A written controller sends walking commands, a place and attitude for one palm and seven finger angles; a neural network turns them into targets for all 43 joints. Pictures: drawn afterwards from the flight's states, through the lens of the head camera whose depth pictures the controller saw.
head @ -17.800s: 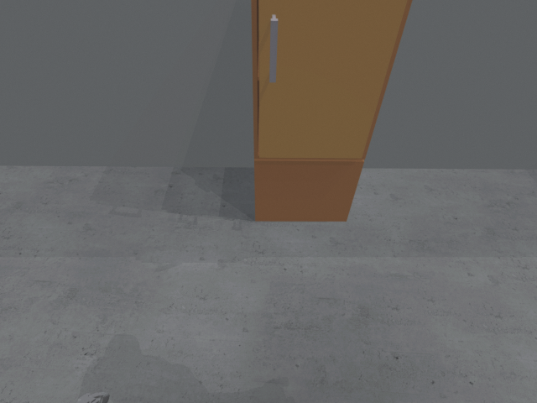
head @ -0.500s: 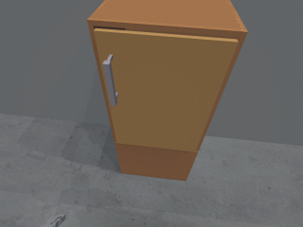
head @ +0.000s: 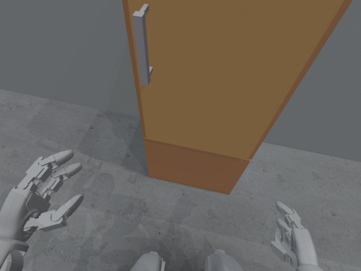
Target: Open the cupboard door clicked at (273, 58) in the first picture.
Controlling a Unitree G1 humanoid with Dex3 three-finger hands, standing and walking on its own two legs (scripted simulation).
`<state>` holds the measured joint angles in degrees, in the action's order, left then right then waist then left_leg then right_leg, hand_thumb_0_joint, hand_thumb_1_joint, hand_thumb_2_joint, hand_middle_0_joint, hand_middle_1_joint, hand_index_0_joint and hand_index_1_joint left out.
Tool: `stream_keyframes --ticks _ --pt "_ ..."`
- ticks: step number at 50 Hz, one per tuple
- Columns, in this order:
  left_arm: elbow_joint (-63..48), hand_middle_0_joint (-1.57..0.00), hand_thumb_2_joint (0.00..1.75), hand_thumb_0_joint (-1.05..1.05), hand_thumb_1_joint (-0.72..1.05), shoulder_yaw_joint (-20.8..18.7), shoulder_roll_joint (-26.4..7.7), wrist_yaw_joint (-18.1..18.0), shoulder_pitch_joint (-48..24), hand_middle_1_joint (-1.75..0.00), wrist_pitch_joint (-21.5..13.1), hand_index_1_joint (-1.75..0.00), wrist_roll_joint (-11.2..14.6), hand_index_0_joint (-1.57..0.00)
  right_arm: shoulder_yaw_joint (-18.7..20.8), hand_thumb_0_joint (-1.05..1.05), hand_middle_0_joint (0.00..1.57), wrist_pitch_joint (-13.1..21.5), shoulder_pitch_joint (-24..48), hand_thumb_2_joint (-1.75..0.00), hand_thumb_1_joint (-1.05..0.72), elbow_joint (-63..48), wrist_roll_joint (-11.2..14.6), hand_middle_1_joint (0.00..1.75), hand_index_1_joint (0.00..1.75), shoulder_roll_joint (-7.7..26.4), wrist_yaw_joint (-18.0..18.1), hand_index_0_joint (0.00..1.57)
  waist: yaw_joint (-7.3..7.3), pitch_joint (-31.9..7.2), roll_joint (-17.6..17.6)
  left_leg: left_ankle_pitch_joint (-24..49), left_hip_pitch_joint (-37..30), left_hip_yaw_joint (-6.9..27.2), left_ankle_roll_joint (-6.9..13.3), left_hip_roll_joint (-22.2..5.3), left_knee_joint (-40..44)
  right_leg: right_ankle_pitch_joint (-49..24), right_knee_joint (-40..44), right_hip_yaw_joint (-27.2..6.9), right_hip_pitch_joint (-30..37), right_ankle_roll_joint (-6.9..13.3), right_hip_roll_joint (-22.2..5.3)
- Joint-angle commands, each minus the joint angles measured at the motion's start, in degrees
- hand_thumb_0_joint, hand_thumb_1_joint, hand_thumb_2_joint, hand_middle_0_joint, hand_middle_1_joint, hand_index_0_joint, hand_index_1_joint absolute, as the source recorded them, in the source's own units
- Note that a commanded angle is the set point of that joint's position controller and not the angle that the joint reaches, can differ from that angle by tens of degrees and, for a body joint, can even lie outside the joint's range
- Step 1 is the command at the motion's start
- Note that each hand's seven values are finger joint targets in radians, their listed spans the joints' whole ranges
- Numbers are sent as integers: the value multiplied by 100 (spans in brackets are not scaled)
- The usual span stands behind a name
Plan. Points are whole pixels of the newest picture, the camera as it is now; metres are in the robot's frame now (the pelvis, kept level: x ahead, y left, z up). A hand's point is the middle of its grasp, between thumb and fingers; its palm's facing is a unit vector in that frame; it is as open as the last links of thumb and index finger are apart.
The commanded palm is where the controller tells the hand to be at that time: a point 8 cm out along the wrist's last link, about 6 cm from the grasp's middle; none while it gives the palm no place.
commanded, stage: raise the hand with hooked fingers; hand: left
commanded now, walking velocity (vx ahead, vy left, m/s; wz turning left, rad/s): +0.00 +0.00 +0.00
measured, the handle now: (145, 48) +0.57 +0.16 +0.16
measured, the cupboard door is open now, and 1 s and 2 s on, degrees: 0 0 0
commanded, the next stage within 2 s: move the hooked fingers beside the handle in 1.54 s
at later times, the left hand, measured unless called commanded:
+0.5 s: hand (49, 172) +0.25 +0.27 +0.11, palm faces -0.08 -0.99 -0.07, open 12.4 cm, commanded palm +0.22 +0.32 +0.13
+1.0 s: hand (35, 119) +0.31 +0.29 +0.18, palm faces -0.04 -1.00 -0.06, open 13.9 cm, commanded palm +0.28 +0.34 +0.18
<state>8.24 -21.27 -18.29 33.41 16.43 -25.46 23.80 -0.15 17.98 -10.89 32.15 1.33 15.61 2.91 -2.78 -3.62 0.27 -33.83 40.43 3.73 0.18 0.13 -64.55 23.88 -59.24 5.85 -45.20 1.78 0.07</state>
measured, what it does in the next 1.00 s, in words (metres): rises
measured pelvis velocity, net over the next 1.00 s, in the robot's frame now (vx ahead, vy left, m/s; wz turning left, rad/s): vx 0.02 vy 0.02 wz -0.01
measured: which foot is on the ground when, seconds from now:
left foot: down 0.00-1.00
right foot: down 0.00-1.00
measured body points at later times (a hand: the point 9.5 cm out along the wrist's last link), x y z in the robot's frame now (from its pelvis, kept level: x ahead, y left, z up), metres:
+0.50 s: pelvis +0.01 +0.02 +0.03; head +0.03 +0.04 +0.48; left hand +0.25 +0.32 +0.12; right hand +0.17 -0.22 -0.03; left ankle -0.01 +0.11 -0.66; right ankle +0.06 -0.11 -0.66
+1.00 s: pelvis +0.02 +0.02 +0.05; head +0.03 +0.02 +0.50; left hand +0.31 +0.34 +0.18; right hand +0.19 -0.22 -0.01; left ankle -0.01 +0.11 -0.66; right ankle +0.06 -0.11 -0.66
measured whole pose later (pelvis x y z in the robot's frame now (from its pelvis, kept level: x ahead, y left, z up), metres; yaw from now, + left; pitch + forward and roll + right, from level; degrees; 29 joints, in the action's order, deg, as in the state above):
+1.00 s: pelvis +0.02 +0.02 +0.05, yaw +0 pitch +4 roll -2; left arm 17.2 -24.5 -26.9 31.0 -4.8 -3.8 20.1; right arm -4.2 13.3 -16.3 31.8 3.3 15.6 6.1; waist -1.3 -3.4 -2.0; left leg -25.4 20.7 2.0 1.8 1.1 -42.5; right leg 16.1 -38.0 3.8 -25.6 -0.1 -0.4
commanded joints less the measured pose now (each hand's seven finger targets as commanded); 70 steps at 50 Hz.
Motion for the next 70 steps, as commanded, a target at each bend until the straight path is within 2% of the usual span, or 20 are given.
stream_keyframes --ticks 1,4,5,8,9,11,16,20,25,29,32,33,40,47,52,53,55,59,66,70 --pt "-1136 -25 61 0 22 -324 -1227 -29 -223 -74 506 -74 -44 -25 301 0 20 158 -87 -90 -90 -892 127 30 30 764 61 20 264 -1375 -521 2506 -129 -116 122 62 1354 -1415 1018 -468 1726 -53 48" --pt "-1033 -25 58 0 15 -647 -1393 -176 3 -78 870 -78 11 -25 284 0 20 54 -13 -90 -90 -1042 156 30 30 737 78 20 173 -1338 -186 2229 -21 -121 96 74 1549 -1019 1215 -423 1847 -101 9" --pt "-1003 -25 57 0 13 -841 -1523 -196 -104 -80 908 -80 126 -25 246 0 20 28 36 -90 -90 -1089 126 30 30 741 75 20 69 -1253 -162 2269 24 -117 61 84 1560 -991 1213 -429 1957 -43 44" --pt "-1218 -26 54 0 6 -900 -1465 -392 -147 -84 762 -84 210 -26 196 0 20 9 -19 -90 -90 -1195 126 30 30 718 74 20 71 -1353 -29 2119 -83 -117 50 79 1740 -788 1275 -339 1958 -75 44" --pt "-1291 -26 53 0 4 -801 -1384 -456 -270 -86 694 -86 219 -26 180 0 20 29 -26 -90 -90 -1204 128 30 30 713 72 20 117 -1266 -58 1980 -120 -106 48 76 1785 -612 1315 -336 1852 -80 53" --pt "-1537 -27 51 0 -1 -620 -1352 -485 -639 -88 548 -88 196 -27 149 0 20 64 -84 -90 -90 -1184 122 30 30 726 73 20 160 -1260 -501 1972 -386 -116 22 78 1862 -629 1312 -332 1797 -28 87" --pt "-1350 -27 46 0 -13 -361 -1486 -495 -1123 -96 670 -96 -87 -27 134 0 20 121 -212 -90 -90 -1055 169 30 30 829 130 20 331 -974 -537 1638 -539 0 37 31 2084 -389 1484 -281 1626 -32 91" --pt "-1339 -28 42 0 -22 -686 -1896 -526 -1348 -102 899 -102 -146 -28 104 0 20 132 -204 -90 -90 -1043 168 30 30 855 197 20 200 -1058 -653 1906 -789 77 0 23 2289 -634 1548 -206 1914 19 98" --pt "-1297 -29 37 0 -34 -883 -1965 -596 -1579 -110 1029 -110 -12 -29 32 0 20 99 -153 -90 -90 -1030 174 30 30 796 235 20 105 -963 -728 2299 -1033 76 -69 7 2491 -984 1699 -159 2249 44 126" --pt "-921 -29 33 0 -43 -638 -1726 -509 -1809 -115 1297 -115 -21 -29 29 0 20 57 -193 -90 -90 -968 207 30 30 797 256 20 220 -822 -722 2353 -1215 41 -68 -11 2601 -1165 1873 -163 2216 -14 96" --pt "-646 -30 30 0 -50 -591 -1807 -365 -2097 -120 1543 -120 -98 -30 22 0 20 11 -224 -90 -90 -961 223 30 30 828 264 20 225 -797 -684 2483 -1298 25 -65 -9 2680 -1324 1978 -192 2331 -9 97" --pt "-586 -30 30 0 -50 -570 -1801 -345 -2204 -120 1609 -120 -120 -30 23 0 20 -4 -228 -90 -90 -963 220 30 30 837 278 20 248 -776 -492 2480 -1311 38 -52 -23 2711 -1331 2009 -171 2331 -21 96" --pt "-909 -30 30 0 -50 -1019 -2429 -365 -3057 -120 1518 -120 -146 -30 -27 0 20 -39 -198 -90 -90 -957 166 30 30 795 327 20 138 -1236 -689 3093 -1824 15 -83 1 2815 -1816 2131 -238 2833 28 113" --pt "-114 -30 30 0 -50 -797 -2290 -218 -3523 -120 1860 -120 -198 -30 -60 0 20 -176 -189 -90 -90 -861 242 30 30 799 384 20 222 -816 -737 2810 -1850 -18 -53 2 3086 -1699 2414 -234 2818 4 68" --pt "-14 -30 30 0 -50 -976 -2598 -139 -3902 -120 2026 -120 -208 -30 -70 0 20 -244 -190 -90 -90 -899 237 30 30 795 380 20 176 -1114 -545 3028 -1994 -64 5 26 3132 -2018 2530 -296 3169 1 50" --pt "143 -30 30 0 -50 -936 -2502 -118 -3734 -120 2040 -120 -198 -30 -68 0 20 -257 -211 -90 -90 -909 238 30 30 794 368 20 178 -1084 -416 3025 -1941 -80 19 33 3134 -2035 2545 -297 3175 -8 54" --pt "264 -30 30 0 -50 -947 -2418 -75 -3517 -120 2012 -120 -147 -30 -46 0 20 -280 -222 -90 -90 -894 236 30 30 818 336 20 137 -1069 -211 3122 -1895 -121 31 47 3091 -2175 2544 -322 3261 0 61" --pt "125 -30 30 0 -50 -940 -2416 -73 -3556 -120 1953 -120 -160 -30 -28 0 20 -303 -172 -90 -90 -955 236 30 30 806 292 20 110 -1135 -542 3151 -1972 -181 22 62 3116 -2240 2525 -337 3198 -3 36" --pt "-321 -30 30 0 -50 -1111 -2596 -244 -3787 -120 1736 -120 -181 -30 -23 0 20 -304 -190 -90 -90 -953 204 30 30 760 316 20 113 -1314 -579 3175 -2051 -222 47 72 3147 -2377 2557 -393 3423 -9 39" --pt "-146 -30 30 0 -50 -1041 -2501 -241 -3794 -120 1728 -120 -168 -30 -31 0 20 -313 -191 -90 -90 -889 213 30 30 764 364 20 141 -1133 -540 3017 -2006 -253 65 79 3160 -2304 2635 -427 3418 -17 35"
